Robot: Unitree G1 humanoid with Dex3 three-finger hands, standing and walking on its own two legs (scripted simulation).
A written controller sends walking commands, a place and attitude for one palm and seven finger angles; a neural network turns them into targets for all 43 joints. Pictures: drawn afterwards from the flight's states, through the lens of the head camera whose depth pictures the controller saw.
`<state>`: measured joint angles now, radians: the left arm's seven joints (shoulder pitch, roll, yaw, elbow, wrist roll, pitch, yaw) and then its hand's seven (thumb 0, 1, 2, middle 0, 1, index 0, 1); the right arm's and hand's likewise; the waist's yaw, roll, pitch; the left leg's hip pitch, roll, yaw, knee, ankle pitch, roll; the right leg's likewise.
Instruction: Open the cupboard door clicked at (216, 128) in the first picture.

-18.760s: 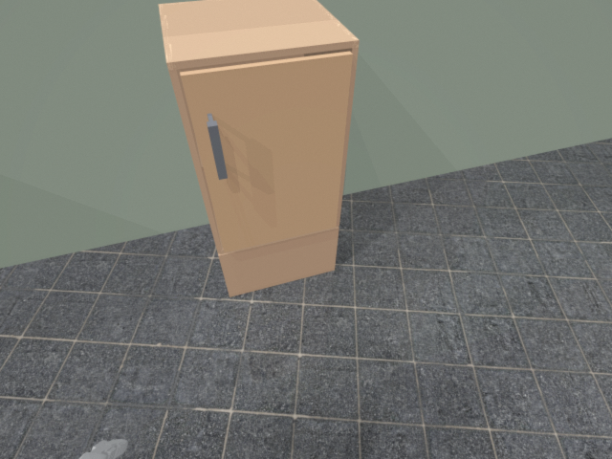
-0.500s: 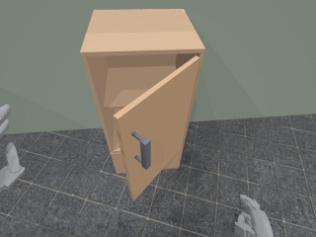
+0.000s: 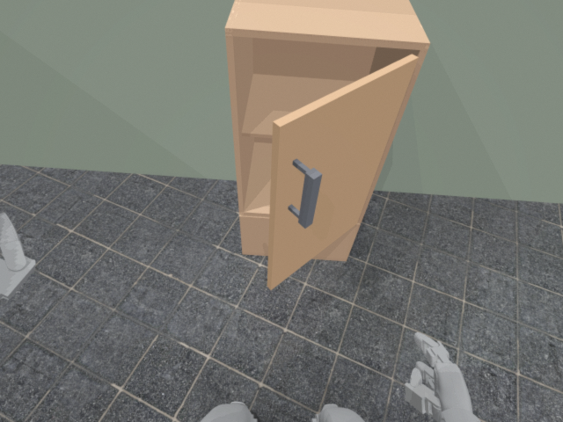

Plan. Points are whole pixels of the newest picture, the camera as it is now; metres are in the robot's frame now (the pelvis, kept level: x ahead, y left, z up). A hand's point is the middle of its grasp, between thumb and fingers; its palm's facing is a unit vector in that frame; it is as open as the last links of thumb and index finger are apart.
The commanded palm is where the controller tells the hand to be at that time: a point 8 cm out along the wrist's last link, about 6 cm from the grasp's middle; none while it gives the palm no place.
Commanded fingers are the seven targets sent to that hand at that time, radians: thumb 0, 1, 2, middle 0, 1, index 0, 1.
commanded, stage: stop stepping back and stand still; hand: left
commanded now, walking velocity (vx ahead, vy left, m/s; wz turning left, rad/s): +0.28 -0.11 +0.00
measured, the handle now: (302, 194) +0.53 +0.01 -0.04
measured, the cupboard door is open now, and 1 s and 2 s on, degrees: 44 44 44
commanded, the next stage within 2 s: let the arm hang, fingers relaxed in 1.00 s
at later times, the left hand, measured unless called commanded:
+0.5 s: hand (37, 349) +0.14 +0.22 +0.18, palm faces +0.44 -0.81 -0.39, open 7.4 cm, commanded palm +0.08 +0.26 +0.19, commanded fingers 0.00 0.90 0.90 -0.20 -0.30 -0.20 -0.30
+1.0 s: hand (101, 376) +0.13 +0.18 +0.15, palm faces +0.36 -0.83 -0.43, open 7.4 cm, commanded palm +0.07 +0.22 +0.19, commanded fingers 0.00 0.90 0.90 -0.20 -0.30 -0.20 -0.30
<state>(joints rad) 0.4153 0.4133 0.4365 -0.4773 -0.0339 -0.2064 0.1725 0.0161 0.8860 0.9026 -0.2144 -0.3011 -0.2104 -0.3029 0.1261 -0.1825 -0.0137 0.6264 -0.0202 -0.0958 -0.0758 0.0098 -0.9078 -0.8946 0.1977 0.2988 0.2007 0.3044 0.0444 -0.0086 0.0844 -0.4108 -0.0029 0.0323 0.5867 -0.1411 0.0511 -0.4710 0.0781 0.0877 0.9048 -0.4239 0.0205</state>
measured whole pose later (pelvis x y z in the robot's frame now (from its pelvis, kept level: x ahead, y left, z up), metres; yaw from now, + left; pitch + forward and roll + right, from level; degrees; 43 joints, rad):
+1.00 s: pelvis -0.10 -0.06 +0.01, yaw -7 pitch -2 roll +1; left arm 0.48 0.33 0.36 -0.33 -0.03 -0.19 0.17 0.02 0.89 0.90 -0.21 -0.30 -0.21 -0.30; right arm 0.22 -0.24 -0.01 0.67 -0.01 -0.12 -0.07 0.01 -0.91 -0.89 0.20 0.30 0.20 0.30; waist 0.02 0.03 0.04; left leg -0.26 0.02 0.03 0.53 -0.19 0.03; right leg -0.17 0.07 -0.07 0.46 -0.27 -0.09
